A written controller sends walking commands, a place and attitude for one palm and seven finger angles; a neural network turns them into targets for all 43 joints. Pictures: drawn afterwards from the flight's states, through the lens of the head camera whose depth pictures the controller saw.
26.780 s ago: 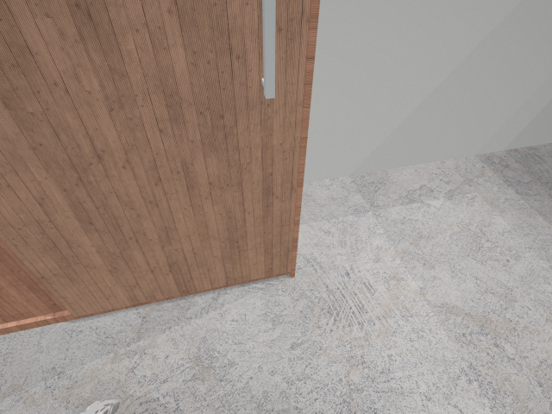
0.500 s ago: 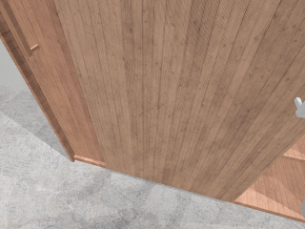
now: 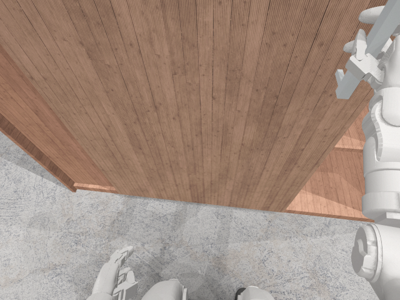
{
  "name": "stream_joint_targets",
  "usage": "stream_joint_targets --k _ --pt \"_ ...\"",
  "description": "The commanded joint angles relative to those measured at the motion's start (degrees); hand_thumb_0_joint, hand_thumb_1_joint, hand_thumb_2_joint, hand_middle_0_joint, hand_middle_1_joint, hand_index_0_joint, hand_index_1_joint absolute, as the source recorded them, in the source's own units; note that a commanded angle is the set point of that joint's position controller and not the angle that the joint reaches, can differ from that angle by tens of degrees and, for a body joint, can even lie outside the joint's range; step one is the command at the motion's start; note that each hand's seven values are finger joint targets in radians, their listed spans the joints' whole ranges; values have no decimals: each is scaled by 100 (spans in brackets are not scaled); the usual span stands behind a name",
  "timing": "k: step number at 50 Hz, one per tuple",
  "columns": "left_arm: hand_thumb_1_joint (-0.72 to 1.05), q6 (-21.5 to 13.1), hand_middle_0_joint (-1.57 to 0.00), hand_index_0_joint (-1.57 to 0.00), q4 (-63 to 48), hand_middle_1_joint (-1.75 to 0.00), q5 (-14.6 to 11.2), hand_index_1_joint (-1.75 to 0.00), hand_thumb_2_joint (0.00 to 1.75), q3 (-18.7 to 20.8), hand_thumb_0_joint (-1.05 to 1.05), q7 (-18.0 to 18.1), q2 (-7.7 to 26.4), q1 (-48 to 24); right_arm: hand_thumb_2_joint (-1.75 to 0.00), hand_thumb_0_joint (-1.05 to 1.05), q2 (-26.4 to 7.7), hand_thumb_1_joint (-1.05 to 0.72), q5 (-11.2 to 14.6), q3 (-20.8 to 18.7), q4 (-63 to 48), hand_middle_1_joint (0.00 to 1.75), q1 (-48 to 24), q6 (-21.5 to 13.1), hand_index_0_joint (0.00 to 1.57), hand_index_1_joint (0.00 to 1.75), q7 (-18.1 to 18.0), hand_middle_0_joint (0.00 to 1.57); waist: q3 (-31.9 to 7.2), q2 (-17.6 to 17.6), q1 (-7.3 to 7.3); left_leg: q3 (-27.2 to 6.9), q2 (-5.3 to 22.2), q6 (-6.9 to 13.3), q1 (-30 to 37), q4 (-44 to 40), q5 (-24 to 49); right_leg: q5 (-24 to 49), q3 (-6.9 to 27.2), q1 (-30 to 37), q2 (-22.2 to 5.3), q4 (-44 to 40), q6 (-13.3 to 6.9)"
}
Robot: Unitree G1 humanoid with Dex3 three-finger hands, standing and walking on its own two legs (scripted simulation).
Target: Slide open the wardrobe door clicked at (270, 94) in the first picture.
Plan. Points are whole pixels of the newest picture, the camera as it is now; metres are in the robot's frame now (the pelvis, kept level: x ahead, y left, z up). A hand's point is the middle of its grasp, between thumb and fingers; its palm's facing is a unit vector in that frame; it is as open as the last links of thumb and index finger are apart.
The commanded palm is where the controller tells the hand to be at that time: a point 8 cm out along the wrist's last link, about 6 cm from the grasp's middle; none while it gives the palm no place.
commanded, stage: stop walking and hold the door there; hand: right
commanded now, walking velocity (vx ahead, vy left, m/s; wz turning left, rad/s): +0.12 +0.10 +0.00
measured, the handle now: (380, 17) +0.50 -0.26 +0.26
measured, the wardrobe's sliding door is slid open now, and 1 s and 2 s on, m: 0.55 0.55 0.55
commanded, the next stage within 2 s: loosen the grip on the handle in 0.50 s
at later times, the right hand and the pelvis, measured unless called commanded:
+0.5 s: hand (353, 59) +0.46 -0.23 +0.21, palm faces +0.31 +0.94 -0.12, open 5.7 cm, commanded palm +0.43 -0.25 +0.19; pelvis +0.00 +0.00 +0.00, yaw -2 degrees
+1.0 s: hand (355, 62) +0.46 -0.23 +0.21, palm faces +0.29 +0.95 -0.12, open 12.6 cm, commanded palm +0.42 -0.27 +0.21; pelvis -0.07 -0.01 -0.01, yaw +0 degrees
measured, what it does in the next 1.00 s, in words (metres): steps on the spot: left foot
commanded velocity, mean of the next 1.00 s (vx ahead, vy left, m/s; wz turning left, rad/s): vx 0.02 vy -0.01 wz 0.00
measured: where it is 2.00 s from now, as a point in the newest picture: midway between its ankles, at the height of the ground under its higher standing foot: outside the picture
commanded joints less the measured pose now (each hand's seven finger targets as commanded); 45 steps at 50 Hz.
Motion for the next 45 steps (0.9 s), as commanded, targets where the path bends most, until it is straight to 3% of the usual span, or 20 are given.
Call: stream_joint_targets --k 1,4,6,7,11,13,16,18,19,21,26,29,30,31,32,33,35,38,42,45 --pt "90 -215 -20 -20 -489 -30 -7 -30 90 424 0 39 1309 174 -90 0 -992 -90 -54 131 -1525 140 -2719 -413 45 140 139 45 -2704 -1479 197 -243 44 38 508 -905 191 2781 1203 1885 -1501 -333 -973" --pt "90 -160 -20 -20 -544 -30 -39 -30 90 400 0 23 1338 77 -90 0 -1147 -90 -76 -7 -1297 140 -2688 -370 45 140 113 45 -2889 -1004 132 -502 292 160 1742 -2299 1320 2025 997 1204 -1161 174 -681" --pt "90 -94 -20 -20 -546 -30 -67 -30 90 380 0 74 1241 175 -90 0 -1635 -90 -152 -321 -806 140 -2480 -274 45 140 41 45 -2807 622 254 -1357 1396 607 2359 -2466 2949 35 126 133 -203 1002 -160" --pt "90 -146 -20 -20 -615 -30 -118 -30 90 378 0 93 1230 91 -90 0 -1737 -90 -100 -445 -744 140 -2485 -232 45 140 14 45 -2666 1381 123 -1537 1639 818 2720 -2353 3862 -1296 238 -522 190 1561 -66" --pt "90 -232 -20 -20 -464 -30 -45 -30 90 274 0 263 1201 -104 -90 0 -1513 -90 -63 -433 -636 140 -2571 -218 45 140 0 45 -2547 319 21 -1108 1635 860 3071 -1927 4974 -1365 188 -469 219 965 -112" --pt "90 -224 -20 -20 -426 -30 -32 -30 90 284 0 300 1211 37 -90 0 -1304 -90 -47 -316 -669 140 -2618 -232 45 140 -6 45 -2659 319 41 -890 1460 684 3001 -1758 5109 -619 -7 130 309 79 -96" --pt "90 -190 -20 -20 -439 -30 -92 -30 90 430 0 284 1409 28 -90 0 -798 -90 76 151 -1093 140 -2839 -275 45 140 11 45 -2955 -202 97 -370 938 89 1963 -1331 4370 2772 450 1951 -429 -579 -382" --pt "90 -88 -20 -20 -416 -30 -135 -30 90 465 0 146 1469 206 -90 0 -543 -90 43 254 -685 140 -2454 -233 45 140 54 45 -3082 -701 77 -415 449 -41 1128 -1485 2395 4613 1004 2690 -1030 -38 -740" --pt "90 -85 -20 -20 -463 -30 -76 -30 90 425 0 123 1393 96 -90 0 -191 -90 35 575 -854 140 -2452 -264 45 140 99 45 -2883 -1332 170 -329 387 34 1030 -1622 1622 4355 1078 2493 -1097 -147 -784" --pt "90 -62 -20 -20 -454 -30 -51 -30 90 482 0 139 1518 132 -90 0 -599 -90 -19 324 -1005 140 -2556 -319 45 140 55 45 -2669 -1227 135 -256 326 110 1247 -1848 1433 3719 974 2137 -1010 -226 -679" --pt "90 89 -20 -20 -547 -30 -120 -30 90 463 0 214 1464 193 -90 0 -773 -90 13 279 -663 140 -2281 -251 45 140 -5 45 -2901 21 185 -864 1196 380 2515 -1939 4705 1751 315 873 -351 278 -129" --pt "90 152 -20 -20 -544 -30 -101 -30 90 431 0 287 1418 150 -90 0 -1142 -90 -14 -113 -192 140 -2108 -212 45 140 -49 45 -2747 286 100 -987 1427 467 2694 -1917 5265 262 288 394 -95 185 -81" --pt "90 -275 -20 -20 -480 -30 -2 -30 90 885 0 60 1481 347 -90 0 -4104 -90 -842 -1985 298 140 -5902 -241 45 140 18 45 -2322 281 -33 -1051 704 134 2582 -2148 5371 474 -664 176 355 -398 -154" --pt "90 -640 -20 -20 138 -30 462 -30 90 1192 0 -64 1750 718 -84 0 -3610 -78 -667 -2239 1329 140 -5674 236 45 140 132 45 -3635 -1135 306 -471 373 597 1801 -1106 5472 2285 33 121 462 -959 -278" --pt "90 -624 -20 -20 -49 -30 112 -30 90 840 0 -99 1541 1089 -78 0 -1898 -66 -483 -1001 1547 140 -4422 470 45 140 238 45 -3771 -208 693 -207 202 407 910 -1260 4870 3596 105 1169 388 -41 -240" --pt "90 -522 -20 -20 107 -30 133 -30 90 881 0 -78 1577 1393 -73 0 -1213 -54 -426 -985 2159 140 -3682 484 45 140 447 45 -3683 511 732 -115 119 338 564 -1317 4701 3864 218 1111 247 210 -258" --pt "90 -482 -20 -20 19 -30 272 -30 90 863 0 -146 1666 1229 -61 0 -1939 -30 -281 -1553 1851 140 -3595 -48 45 140 533 45 -3567 251 473 -254 146 321 513 -1610 3909 2993 274 1287 196 115 -267" --pt "90 -414 -20 -20 -119 -30 372 -30 90 790 0 -296 1476 1372 -43 0 -1396 7 -822 -732 1628 140 -3932 -663 45 140 238 45 -3357 -695 710 -307 115 376 -64 -1590 3230 2400 207 1131 253 237 -315" --pt "90 -247 -20 -20 -225 -30 257 -30 90 755 0 -305 1629 1572 -20 0 -1762 55 -815 -868 2090 137 -3918 -843 42 137 145 42 -3102 89 879 -350 67 274 -274 -1806 1587 411 379 516 230 -57 -392" --pt "90 -355 -20 -20 -201 -30 105 -30 90 646 0 -175 1694 1538 -20 0 -1905 55 -556 -725 2472 132 -4808 -719 38 132 175 38 -2528 62 1131 -566 110 201 -583 -2129 269 -1326 332 -174 325 -201 -420"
